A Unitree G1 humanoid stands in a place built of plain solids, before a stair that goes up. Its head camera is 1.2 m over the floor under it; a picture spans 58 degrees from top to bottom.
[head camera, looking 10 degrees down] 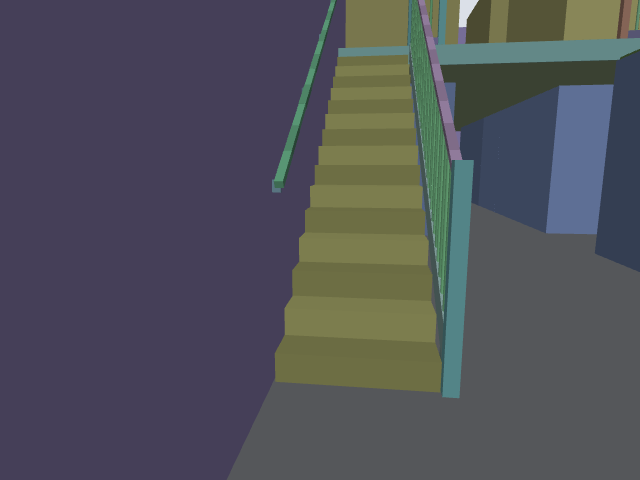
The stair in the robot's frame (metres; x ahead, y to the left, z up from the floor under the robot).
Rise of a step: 0.17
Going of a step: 0.26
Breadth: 0.90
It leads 7 degrees to the right of straight ahead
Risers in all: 16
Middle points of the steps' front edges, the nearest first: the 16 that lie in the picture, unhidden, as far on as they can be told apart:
2.19 -0.20 0.17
2.45 -0.23 0.34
2.71 -0.26 0.51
2.97 -0.30 0.68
3.23 -0.33 0.85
3.49 -0.36 1.02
3.75 -0.40 1.19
4.01 -0.43 1.36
4.26 -0.46 1.53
4.52 -0.50 1.70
4.78 -0.53 1.87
5.04 -0.57 2.04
5.30 -0.60 2.21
5.56 -0.63 2.38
5.82 -0.67 2.55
6.08 -0.70 2.72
